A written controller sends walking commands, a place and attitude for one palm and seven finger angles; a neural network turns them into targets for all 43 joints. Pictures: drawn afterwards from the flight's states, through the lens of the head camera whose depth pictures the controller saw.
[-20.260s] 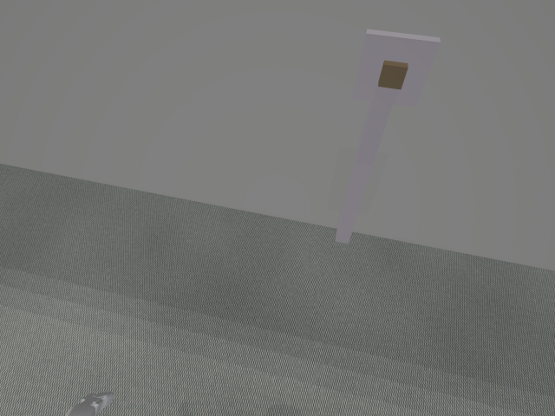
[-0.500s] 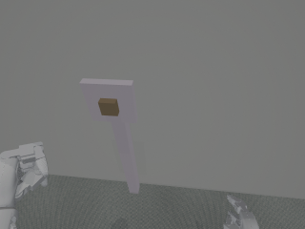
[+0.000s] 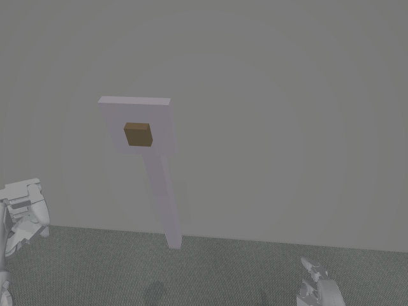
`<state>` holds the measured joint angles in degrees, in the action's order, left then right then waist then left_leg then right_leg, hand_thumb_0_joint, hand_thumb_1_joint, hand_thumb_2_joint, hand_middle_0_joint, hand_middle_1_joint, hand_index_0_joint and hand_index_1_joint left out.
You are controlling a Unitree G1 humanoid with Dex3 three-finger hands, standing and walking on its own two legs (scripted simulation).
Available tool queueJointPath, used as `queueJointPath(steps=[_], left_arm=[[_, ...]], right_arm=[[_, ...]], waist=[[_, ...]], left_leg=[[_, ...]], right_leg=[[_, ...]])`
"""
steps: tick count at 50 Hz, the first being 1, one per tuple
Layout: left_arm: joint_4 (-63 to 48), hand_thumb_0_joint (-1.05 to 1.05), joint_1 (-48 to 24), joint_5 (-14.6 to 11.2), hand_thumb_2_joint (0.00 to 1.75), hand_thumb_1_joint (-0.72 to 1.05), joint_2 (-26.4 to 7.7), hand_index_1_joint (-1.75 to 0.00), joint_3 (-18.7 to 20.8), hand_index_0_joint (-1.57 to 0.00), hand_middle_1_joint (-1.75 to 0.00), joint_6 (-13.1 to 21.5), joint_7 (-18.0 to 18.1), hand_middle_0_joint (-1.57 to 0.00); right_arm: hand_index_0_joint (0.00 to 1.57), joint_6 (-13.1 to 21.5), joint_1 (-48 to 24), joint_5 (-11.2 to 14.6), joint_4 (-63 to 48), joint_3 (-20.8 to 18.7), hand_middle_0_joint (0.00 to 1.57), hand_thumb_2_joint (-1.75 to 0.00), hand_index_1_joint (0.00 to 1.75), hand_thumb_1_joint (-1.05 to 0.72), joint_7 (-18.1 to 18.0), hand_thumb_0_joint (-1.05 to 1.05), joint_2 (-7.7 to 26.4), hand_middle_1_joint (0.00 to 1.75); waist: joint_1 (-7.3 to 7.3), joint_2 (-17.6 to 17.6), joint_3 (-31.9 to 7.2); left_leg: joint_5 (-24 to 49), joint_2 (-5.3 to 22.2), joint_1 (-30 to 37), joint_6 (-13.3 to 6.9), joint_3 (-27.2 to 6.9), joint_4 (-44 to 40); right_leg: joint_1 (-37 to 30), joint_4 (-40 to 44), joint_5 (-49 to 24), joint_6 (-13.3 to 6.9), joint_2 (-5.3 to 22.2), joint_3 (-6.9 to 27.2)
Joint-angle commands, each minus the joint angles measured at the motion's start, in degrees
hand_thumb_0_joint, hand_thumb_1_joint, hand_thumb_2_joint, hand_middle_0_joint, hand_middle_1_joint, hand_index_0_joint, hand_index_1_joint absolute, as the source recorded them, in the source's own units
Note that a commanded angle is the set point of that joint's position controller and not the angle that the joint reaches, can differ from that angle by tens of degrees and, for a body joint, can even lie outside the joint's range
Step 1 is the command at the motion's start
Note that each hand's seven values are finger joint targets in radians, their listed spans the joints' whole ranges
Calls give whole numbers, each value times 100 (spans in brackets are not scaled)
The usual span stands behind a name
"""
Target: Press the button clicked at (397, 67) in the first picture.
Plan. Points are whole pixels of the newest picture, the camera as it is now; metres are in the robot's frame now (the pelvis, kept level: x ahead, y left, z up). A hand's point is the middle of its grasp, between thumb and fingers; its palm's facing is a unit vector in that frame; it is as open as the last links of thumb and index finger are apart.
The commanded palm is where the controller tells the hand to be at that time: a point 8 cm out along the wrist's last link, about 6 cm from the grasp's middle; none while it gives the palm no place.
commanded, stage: step back with the hand held close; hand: left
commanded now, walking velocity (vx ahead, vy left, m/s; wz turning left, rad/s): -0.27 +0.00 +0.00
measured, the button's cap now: (139, 133) +0.52 +0.23 +0.05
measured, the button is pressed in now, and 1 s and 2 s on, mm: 0 0 0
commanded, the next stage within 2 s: stop stepping back and stand still in 1.18 s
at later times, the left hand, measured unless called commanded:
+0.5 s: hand (20, 253) +0.14 +0.27 +0.15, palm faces +0.34 -0.82 -0.46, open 3.1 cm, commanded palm +0.09 +0.30 +0.17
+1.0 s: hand out of the picture +0.10 +0.26 +0.17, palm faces +0.36 -0.80 -0.47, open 3.1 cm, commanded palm +0.04 +0.30 +0.17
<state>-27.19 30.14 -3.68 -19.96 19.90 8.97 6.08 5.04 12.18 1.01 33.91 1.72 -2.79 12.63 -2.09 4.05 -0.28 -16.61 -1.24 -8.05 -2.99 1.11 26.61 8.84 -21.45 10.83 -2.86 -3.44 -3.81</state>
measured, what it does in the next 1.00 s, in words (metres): lifts its right foot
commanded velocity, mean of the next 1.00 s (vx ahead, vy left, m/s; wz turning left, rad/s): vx -0.32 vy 0.00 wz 0.02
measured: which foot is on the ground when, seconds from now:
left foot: down 0.00-1.00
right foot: down 0.00-0.80, up 0.82-1.00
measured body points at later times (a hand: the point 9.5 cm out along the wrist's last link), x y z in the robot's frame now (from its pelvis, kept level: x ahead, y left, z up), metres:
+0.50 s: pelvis -0.05 +0.03 -0.01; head -0.04 +0.04 +0.44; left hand +0.12 +0.31 +0.18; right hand +0.14 -0.21 -0.07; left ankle -0.02 +0.08 -0.74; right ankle +0.01 -0.09 -0.74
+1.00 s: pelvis -0.10 +0.02 -0.01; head -0.07 +0.05 +0.43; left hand +0.07 +0.31 +0.19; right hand +0.06 -0.21 -0.09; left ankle -0.02 +0.08 -0.74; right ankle -0.21 -0.11 -0.72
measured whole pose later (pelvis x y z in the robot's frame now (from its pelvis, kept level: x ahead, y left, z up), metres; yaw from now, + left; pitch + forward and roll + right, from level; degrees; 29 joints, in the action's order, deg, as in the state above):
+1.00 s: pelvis -0.10 +0.02 -0.01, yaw -1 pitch +5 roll -3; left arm -36.5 35.5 -0.9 -23.4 25.4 17.0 7.1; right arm 5.9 14.4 -1.1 33.7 0.2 -2.3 10.6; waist 0.3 -1.4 -2.4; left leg -10.3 -1.1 -27.9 -5.1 2.3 33.4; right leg 12.7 -37.8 21.7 0.8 -3.9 2.3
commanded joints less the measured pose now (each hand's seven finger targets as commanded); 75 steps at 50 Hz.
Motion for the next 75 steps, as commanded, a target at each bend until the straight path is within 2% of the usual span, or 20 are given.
queueJointPath(steps=[1,7,13,24,30,36,40,42,48,52,54,57,60,61,62,63,65,68,72,75], left_arm=[[-913,0,160,36,90,90,-642,-150,323,-130,-150,388,71,-130],[-1860,0,492,60,90,90,-1295,-150,884,-130,-150,471,203,-130],[-1887,0,871,25,90,90,-1290,-150,1051,-130,-150,493,243,-130],[-1818,0,319,220,90,90,-1004,-150,792,-130,-150,567,173,-130],[-1894,0,-31,338,90,90,-998,-150,829,-130,-150,660,203,-130],[-2053,0,-30,316,90,90,-1071,-150,827,-130,-150,815,295,-130],[-2133,0,193,347,90,90,-1106,-150,1000,-130,-150,938,305,-130],[-2054,0,277,403,90,90,-1163,-150,1124,-130,-150,998,269,-130],[-1979,0,603,193,90,90,-973,-150,870,-130,-150,1130,154,-130],[-2186,0,537,134,90,90,-1092,-150,786,-130,-150,1204,123,-130],[-2502,0,543,84,90,90,-1236,-150,882,-130,-150,1180,105,-130],[-2826,0,1112,-72,90,90,-1587,-150,1387,-130,-150,1151,93,-130],[-2957,0,1574,-258,90,90,-1796,-150,1810,-130,-150,1158,-21,-130],[-2875,0,1614,-312,90,90,-1762,-150,1826,-130,-150,1189,-65,-130],[-2582,0,1744,-350,90,90,-1934,-150,2055,-130,-150,1161,-46,-130],[-2039,0,1884,-349,90,90,-1754,-150,2031,-130,-150,1113,-43,-130],[-1308,0,1706,-215,90,90,-1523,-150,1766,-130,-150,950,17,-130],[-678,0,667,-17,90,90,-1118,-150,1156,-130,-150,578,133,-130],[-706,0,-469,197,90,90,-740,-150,158,-130,-150,408,319,-130],[-1678,0,-676,310,90,90,-951,-150,170,-130,-150,402,431,-130]], right_arm=[[20,66,-603,-24,-914,-375,20,-90,30,-90,7,0,765,30],[20,-115,-740,19,-1183,-456,20,-90,30,-90,-44,0,775,30],[20,-185,-664,33,-1260,-497,20,-90,30,-90,-94,0,708,30],[20,0,-559,-83,-1283,-483,20,-90,30,-90,-110,0,823,30],[20,83,-432,-69,-1342,-469,20,-90,30,-90,-109,0,834,30],[20,128,-420,-116,-1261,-437,20,-90,30,-90,-51,0,812,30],[20,193,-522,-122,-1233,-442,20,-90,30,-90,-79,0,847,30],[20,262,-540,-162,-1210,-504,20,-90,30,-90,-78,0,824,30],[20,468,-319,-253,-833,-523,20,-90,30,-90,-22,0,737,30],[20,652,-226,-278,-423,-539,20,-90,30,-90,101,0,733,30],[20,673,-333,-247,-458,-541,20,-90,30,-90,175,0,722,30],[20,627,-470,-207,-709,-539,20,-90,30,-90,224,0,678,30],[20,388,-771,-88,-1073,-479,20,-90,30,-90,249,0,610,30],[20,283,-768,-7,-1139,-440,20,-90,30,-90,243,0,537,30],[20,192,-849,118,-1210,-437,20,-90,30,-90,202,0,450,30],[20,129,-1049,243,-1284,-486,20,-90,30,-90,119,0,457,30],[20,70,-1066,176,-1035,-470,20,-90,30,-90,40,0,412,30],[20,35,-1064,62,-927,-299,20,-90,30,-90,-126,0,362,30],[20,84,-836,66,-846,-318,20,-90,30,-90,-197,0,599,30],[20,17,-715,58,-1064,-333,20,-90,30,-90,-202,0,613,30]], waist=[[202,-288,-300],[157,-218,-1114],[198,-120,-1147],[210,26,-259],[280,-365,-134],[335,-388,-126],[262,559,-423],[229,785,-478],[241,96,-494],[152,846,-1498],[86,1040,-2049],[-29,885,-2571],[-135,489,-2390],[-91,-143,-2136],[-108,-1374,-1913],[-104,-1995,-1186],[75,-1516,-347],[237,-706,162],[231,-1305,33],[196,-1504,-435]], left_leg=[[891,432,-446,-3,-535,-303],[1953,582,-837,18,-682,-250],[2366,692,-1132,57,-795,-111],[-333,1271,-2953,-378,-1273,-1059],[-2024,841,-3587,-413,-1144,-596],[-1744,607,-2768,-268,-1164,-40],[-1835,1385,-3697,-505,-1830,-1261],[-2147,1786,-4023,-620,-2075,-1694],[1604,1645,-1352,-498,-1792,-830],[5878,1504,1634,-258,-1376,-33],[6375,1414,2274,-209,-1188,125],[5906,1470,2273,-306,-1126,203],[4157,1330,1195,-154,-784,235],[3194,948,776,8,-438,500],[1229,489,59,226,-154,906],[-281,150,-950,300,-12,1962],[-805,111,-2043,283,-405,3354],[-509,308,-1999,325,-79,2260],[-503,64,-1757,138,229,1328],[-412,-27,-1487,-27,253,428]], right_leg=[[-25,373,-771,84,1003,1156],[-731,-477,-2144,115,887,899],[-649,-872,-2381,89,839,884],[-828,-1632,-365,302,385,742],[-832,-1269,-165,157,673,1399],[403,-488,967,-56,987,1733],[-775,-2218,-144,282,225,793],[-1013,-2890,442,383,6,672],[512,-1407,1305,345,-27,533],[1415,-517,1249,394,24,482],[1333,-490,1212,411,2,458],[885,-209,1060,446,79,424],[82,438,-48,511,281,223],[19,715,-1070,644,538,295],[-20,741,-2159,663,1087,511],[453,537,-2870,427,1743,879],[913,226,-3484,164,2117,1124],[614,46,-3585,-131,1846,1264],[-227,-186,-4674,414,1837,1334],[-958,-541,-5281,502,1800,1230]])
